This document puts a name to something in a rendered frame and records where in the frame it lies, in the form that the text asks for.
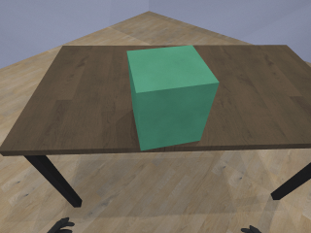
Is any table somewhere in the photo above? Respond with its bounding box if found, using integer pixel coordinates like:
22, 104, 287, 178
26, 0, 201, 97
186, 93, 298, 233
0, 45, 311, 208

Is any robot left hand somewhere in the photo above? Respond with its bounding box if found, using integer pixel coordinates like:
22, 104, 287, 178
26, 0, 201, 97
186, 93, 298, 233
47, 217, 75, 233

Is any carton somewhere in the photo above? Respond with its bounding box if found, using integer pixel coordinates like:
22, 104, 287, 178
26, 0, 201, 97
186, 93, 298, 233
126, 45, 219, 151

